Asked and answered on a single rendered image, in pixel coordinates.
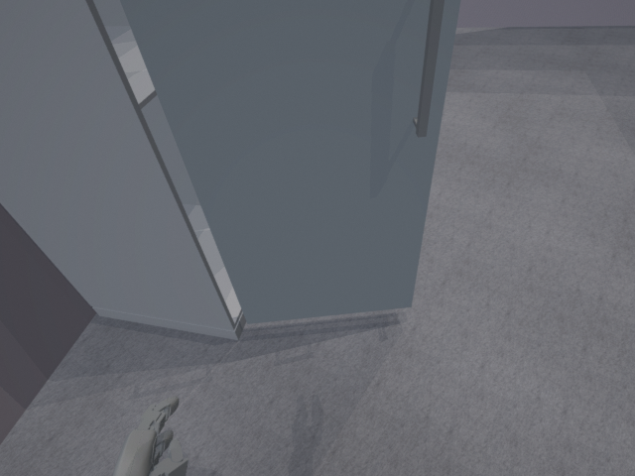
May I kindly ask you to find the handle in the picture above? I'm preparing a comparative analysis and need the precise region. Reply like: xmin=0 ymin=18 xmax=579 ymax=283
xmin=413 ymin=0 xmax=445 ymax=138

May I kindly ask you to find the left robot hand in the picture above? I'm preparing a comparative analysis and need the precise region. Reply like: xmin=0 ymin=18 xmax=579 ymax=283
xmin=112 ymin=396 xmax=189 ymax=476

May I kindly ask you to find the fridge door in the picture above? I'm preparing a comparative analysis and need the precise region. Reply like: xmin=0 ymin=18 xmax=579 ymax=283
xmin=120 ymin=0 xmax=460 ymax=324

